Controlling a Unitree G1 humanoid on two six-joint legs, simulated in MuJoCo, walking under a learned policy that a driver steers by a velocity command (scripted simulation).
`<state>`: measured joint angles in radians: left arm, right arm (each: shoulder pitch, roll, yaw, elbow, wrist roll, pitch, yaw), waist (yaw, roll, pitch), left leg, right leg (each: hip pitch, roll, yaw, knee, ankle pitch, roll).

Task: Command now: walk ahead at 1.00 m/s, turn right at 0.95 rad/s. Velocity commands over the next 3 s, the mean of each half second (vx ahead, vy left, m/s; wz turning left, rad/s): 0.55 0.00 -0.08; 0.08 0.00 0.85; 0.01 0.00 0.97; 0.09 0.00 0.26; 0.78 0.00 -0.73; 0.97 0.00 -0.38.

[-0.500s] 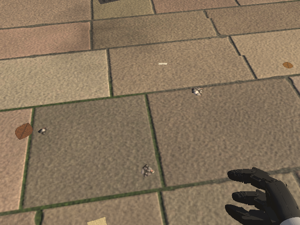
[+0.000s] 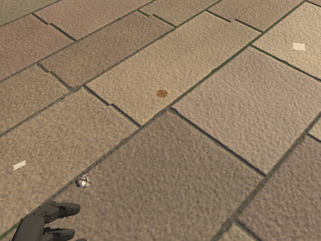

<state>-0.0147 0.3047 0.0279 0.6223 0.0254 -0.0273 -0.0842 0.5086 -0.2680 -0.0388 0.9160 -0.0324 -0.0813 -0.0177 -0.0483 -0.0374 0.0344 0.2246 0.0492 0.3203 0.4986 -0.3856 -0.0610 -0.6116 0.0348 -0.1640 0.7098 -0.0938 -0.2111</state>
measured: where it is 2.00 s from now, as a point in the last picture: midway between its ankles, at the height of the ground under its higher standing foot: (164, 226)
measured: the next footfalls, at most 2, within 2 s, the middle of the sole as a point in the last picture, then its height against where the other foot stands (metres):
right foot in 0.02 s outside the picture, level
left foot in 0.42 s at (149, 214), level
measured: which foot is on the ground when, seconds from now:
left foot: down 0.00-0.00, up 0.02-0.40, down 0.42-0.94, up 0.96-1.00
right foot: up 0.00-0.00, down 0.02-0.40, up 0.42-0.92, down 0.94-1.00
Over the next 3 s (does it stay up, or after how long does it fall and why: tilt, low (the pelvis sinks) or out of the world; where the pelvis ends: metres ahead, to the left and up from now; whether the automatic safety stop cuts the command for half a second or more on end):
stays up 1.09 0.44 0.03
